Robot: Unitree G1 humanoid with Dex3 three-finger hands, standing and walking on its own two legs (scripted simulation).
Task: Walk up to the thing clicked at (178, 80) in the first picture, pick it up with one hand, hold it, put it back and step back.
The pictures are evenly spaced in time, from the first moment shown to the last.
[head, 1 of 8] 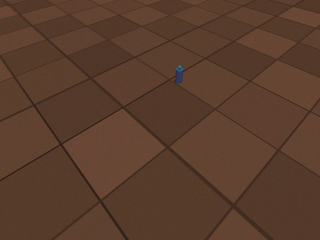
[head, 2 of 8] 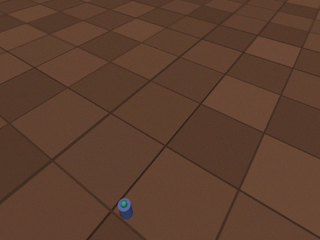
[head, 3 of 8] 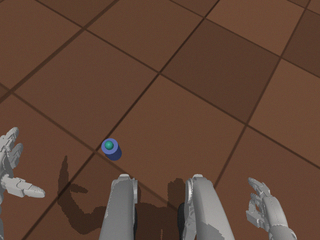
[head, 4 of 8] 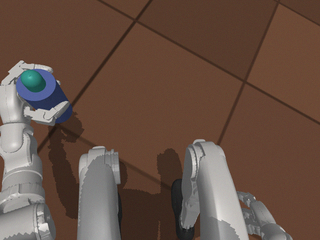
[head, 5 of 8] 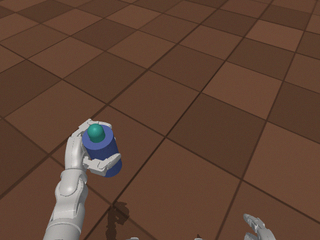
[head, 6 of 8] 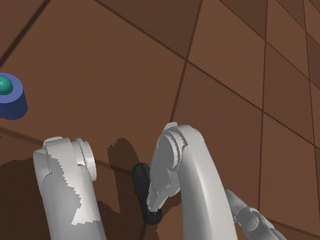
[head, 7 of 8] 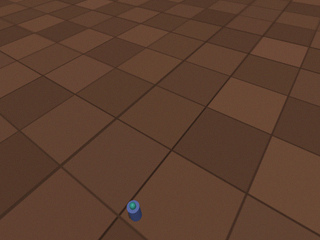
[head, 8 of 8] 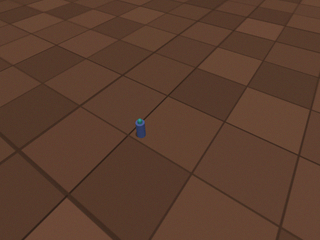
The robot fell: no
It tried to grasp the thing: yes
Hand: left
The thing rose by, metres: 0.69
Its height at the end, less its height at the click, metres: +0.00
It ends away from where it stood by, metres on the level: 0.02
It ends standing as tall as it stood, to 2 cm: yes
